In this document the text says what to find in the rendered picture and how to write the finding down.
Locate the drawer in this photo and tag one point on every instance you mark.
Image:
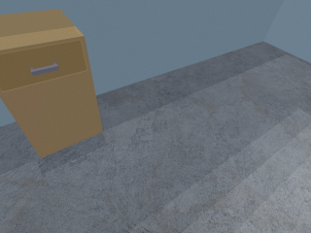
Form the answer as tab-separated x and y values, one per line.
15	65

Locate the handle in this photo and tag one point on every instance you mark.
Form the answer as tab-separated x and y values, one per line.
44	70

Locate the cabinet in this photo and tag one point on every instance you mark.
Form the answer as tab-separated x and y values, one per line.
60	112

